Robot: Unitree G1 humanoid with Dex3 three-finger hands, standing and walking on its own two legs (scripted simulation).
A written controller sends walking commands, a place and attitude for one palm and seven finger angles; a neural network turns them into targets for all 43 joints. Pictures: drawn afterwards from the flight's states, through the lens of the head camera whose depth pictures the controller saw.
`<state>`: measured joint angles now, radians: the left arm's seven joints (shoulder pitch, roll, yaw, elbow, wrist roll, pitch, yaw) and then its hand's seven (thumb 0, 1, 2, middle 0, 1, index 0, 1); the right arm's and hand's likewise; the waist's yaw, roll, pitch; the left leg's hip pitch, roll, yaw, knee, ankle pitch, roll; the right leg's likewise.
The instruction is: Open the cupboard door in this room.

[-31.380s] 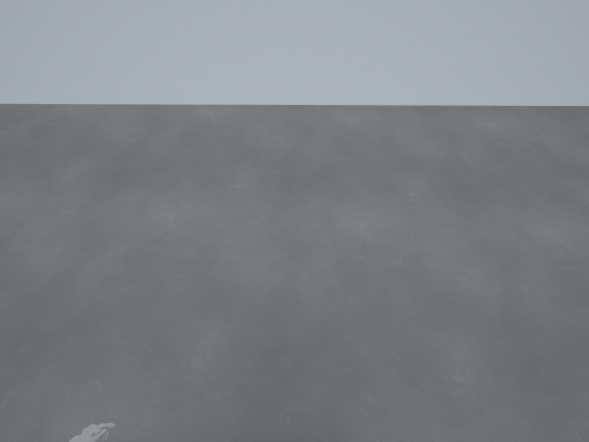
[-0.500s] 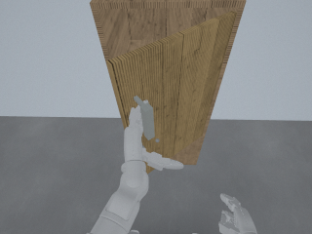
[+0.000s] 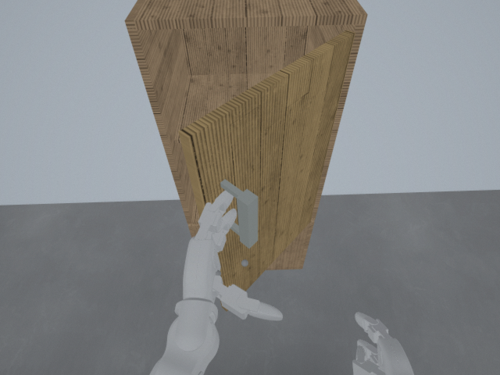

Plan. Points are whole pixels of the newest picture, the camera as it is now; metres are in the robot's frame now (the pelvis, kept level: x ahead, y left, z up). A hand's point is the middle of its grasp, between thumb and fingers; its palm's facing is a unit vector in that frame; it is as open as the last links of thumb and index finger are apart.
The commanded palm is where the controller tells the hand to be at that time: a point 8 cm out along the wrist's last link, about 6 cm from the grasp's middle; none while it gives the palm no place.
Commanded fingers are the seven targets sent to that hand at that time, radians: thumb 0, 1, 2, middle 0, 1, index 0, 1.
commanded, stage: slide the hand sideways off the handle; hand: left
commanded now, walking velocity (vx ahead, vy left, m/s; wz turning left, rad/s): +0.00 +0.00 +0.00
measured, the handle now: (238, 213) +0.35 +0.04 +0.08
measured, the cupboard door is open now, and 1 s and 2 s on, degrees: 46 44 44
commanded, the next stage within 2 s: draw the hand back to the body in 0.60 s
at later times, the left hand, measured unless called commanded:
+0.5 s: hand (201, 294) +0.22 +0.08 +0.08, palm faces +0.05 -1.00 -0.01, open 16.3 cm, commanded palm +0.18 +0.13 +0.07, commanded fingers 0.00 -0.50 0.30 -0.15 -0.30 -0.15 -0.30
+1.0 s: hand (163, 294) +0.21 +0.12 +0.11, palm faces +0.06 -1.00 -0.05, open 16.3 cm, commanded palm +0.17 +0.18 +0.11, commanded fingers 0.00 -0.50 0.30 -0.15 -0.30 -0.15 -0.30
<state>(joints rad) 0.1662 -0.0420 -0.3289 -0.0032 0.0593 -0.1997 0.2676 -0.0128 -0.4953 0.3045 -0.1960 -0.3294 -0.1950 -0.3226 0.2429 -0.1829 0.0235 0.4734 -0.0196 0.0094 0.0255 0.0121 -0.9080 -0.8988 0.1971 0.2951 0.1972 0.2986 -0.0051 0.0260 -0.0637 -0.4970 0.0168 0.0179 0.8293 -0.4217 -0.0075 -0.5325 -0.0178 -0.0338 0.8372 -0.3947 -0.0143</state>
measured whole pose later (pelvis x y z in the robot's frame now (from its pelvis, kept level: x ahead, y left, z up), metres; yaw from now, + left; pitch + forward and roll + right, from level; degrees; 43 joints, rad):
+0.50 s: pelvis +0.01 -0.01 -0.01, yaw +2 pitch +8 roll +0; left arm 0.51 0.06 -0.22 -0.31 -0.01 -0.24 0.09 -0.01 -0.50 0.30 -0.15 -0.31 -0.16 -0.30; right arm 0.26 -0.21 0.03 0.41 -0.01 -0.06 0.00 0.01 -0.91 -0.90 0.20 0.30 0.20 0.30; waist 0.02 0.05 -0.08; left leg -0.59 0.01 -0.02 0.93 -0.49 -0.02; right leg -0.60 -0.02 -0.07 0.94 -0.47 -0.02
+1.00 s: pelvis +0.01 +0.00 -0.01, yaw +1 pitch +6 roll -1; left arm 0.56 0.13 -0.09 -0.45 -0.11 -0.16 0.01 -0.01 -0.50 0.30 -0.15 -0.30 -0.15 -0.30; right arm 0.30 -0.22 0.04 0.42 0.02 -0.12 -0.03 0.01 -0.91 -0.90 0.20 0.30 0.20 0.30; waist 0.02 0.06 -0.10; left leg -0.55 0.02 -0.02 0.92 -0.48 -0.01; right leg -0.56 -0.02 -0.06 0.90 -0.45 -0.01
